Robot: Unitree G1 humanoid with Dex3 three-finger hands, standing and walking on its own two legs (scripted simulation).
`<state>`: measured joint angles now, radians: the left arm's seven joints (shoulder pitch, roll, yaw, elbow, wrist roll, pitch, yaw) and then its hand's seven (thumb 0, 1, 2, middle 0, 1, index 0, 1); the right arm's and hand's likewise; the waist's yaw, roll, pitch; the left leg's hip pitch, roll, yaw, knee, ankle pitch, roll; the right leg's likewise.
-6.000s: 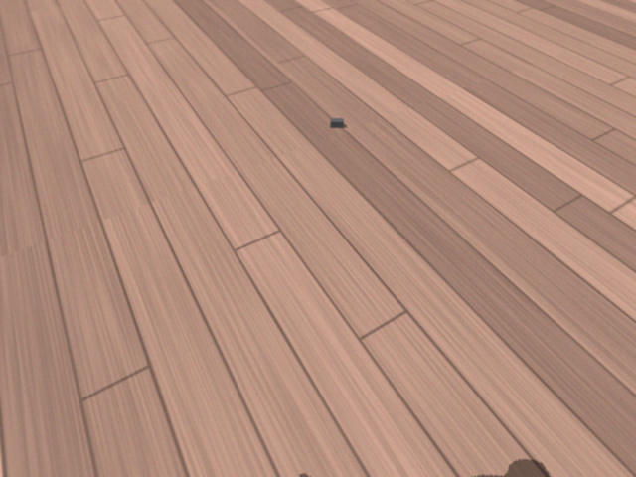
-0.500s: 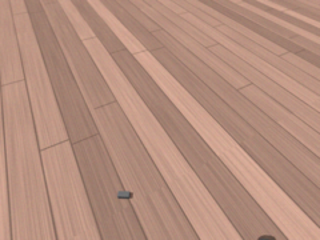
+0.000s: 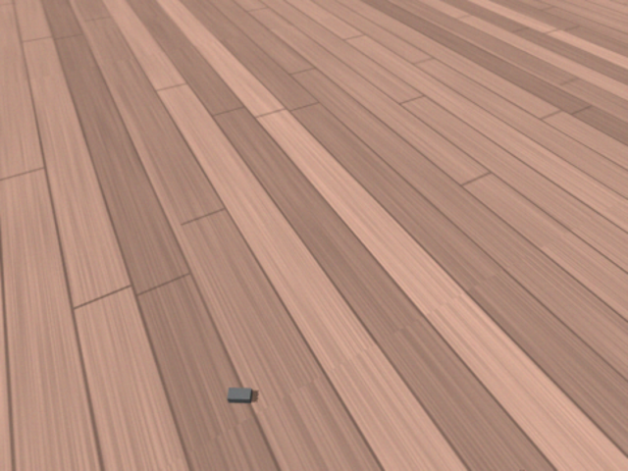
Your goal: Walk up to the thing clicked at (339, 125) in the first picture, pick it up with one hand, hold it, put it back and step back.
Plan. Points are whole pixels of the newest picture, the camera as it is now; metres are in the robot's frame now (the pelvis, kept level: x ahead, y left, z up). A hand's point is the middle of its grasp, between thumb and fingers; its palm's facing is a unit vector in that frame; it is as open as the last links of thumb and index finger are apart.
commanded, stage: stand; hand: left
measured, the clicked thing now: (240, 395) +0.45 +0.22 -0.76
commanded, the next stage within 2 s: none
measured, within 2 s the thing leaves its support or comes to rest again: neither
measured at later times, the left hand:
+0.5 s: hand out of the picture +0.11 +0.24 -0.15, palm faces -0.02 -0.94 -0.34, open 7.3 cm
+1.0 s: hand out of the picture +0.09 +0.24 -0.15, palm faces +0.00 -0.94 -0.35, open 7.3 cm
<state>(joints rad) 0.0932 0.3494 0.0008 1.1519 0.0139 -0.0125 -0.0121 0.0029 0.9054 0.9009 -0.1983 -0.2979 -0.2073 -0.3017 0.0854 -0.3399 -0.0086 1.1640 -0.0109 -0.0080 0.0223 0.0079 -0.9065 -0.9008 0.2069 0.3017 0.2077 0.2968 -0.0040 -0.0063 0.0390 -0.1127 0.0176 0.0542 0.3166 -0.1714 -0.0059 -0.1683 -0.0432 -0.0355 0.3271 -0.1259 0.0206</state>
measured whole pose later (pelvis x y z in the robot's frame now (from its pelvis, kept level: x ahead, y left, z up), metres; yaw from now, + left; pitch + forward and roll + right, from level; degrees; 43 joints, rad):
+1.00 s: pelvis +0.02 -0.02 +0.00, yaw +1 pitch -2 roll +0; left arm 0.09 0.35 0.00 1.15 0.01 -0.01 -0.01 0.00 0.90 0.90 -0.20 -0.30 -0.21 -0.30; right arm 0.10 -0.35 0.00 1.15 -0.01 -0.01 0.01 0.01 -0.91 -0.90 0.21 0.30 0.21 0.30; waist 0.00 0.01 0.05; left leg -0.07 0.05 0.03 0.29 -0.18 -0.04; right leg -0.12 -0.01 -0.06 0.31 -0.15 -0.01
